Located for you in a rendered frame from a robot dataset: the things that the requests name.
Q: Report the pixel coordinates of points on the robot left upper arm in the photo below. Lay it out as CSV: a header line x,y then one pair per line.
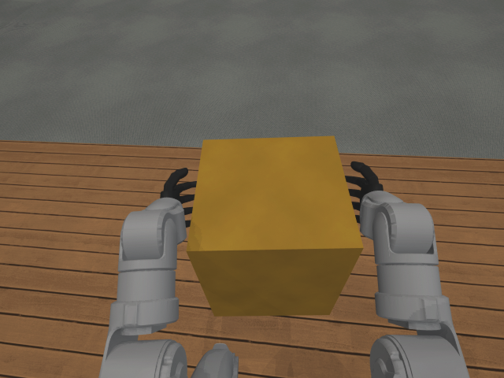
x,y
157,358

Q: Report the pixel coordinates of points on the robot left thigh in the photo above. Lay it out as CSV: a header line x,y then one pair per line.
x,y
217,363

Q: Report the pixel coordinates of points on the robot right upper arm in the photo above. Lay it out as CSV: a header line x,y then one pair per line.
x,y
415,356

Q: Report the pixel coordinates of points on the carton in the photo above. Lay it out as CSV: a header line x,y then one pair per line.
x,y
273,230

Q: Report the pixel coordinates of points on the robot left shin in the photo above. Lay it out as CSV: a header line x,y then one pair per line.
x,y
220,346

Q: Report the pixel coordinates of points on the robot right hand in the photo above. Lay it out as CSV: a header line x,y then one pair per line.
x,y
370,183

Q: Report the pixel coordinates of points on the robot right forearm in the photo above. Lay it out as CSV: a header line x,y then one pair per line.
x,y
405,251

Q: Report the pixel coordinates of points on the robot left forearm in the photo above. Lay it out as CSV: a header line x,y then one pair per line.
x,y
146,300

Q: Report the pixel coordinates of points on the robot left hand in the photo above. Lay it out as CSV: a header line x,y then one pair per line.
x,y
171,190

